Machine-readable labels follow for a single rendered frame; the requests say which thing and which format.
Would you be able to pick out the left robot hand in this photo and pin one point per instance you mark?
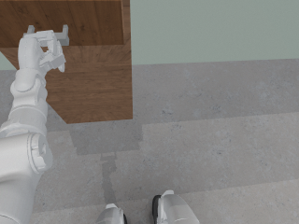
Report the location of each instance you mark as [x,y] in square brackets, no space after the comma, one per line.
[31,55]

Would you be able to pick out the drawer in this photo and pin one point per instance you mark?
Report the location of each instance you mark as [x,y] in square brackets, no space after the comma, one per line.
[90,22]

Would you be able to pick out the left robot thigh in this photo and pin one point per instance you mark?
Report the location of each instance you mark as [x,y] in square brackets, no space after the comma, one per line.
[111,215]

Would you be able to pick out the robot left forearm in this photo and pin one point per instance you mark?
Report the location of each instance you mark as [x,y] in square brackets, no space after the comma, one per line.
[29,109]

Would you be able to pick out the left robot upper arm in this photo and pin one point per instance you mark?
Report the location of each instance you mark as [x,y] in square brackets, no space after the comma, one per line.
[23,159]

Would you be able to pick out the cabinet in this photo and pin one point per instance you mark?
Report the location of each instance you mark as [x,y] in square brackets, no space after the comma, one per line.
[96,84]

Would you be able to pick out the handle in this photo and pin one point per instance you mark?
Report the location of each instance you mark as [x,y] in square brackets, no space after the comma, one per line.
[62,37]

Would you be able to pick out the robot right foot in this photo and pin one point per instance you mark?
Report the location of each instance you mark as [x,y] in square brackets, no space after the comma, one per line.
[155,203]

